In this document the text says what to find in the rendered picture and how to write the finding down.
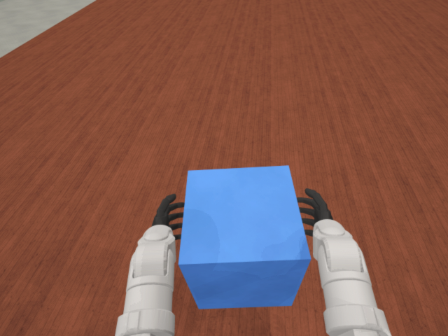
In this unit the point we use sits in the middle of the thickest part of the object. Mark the robot right forearm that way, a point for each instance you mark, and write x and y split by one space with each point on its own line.
351 308

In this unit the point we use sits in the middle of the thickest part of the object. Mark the carton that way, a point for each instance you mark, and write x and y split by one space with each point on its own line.
243 243

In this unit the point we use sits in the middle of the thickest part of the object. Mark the left robot hand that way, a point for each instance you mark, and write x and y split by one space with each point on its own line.
162 217

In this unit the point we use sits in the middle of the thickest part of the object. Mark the robot left forearm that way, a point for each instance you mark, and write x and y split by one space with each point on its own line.
150 286

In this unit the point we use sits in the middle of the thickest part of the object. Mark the right robot hand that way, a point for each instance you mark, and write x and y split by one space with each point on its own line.
320 211

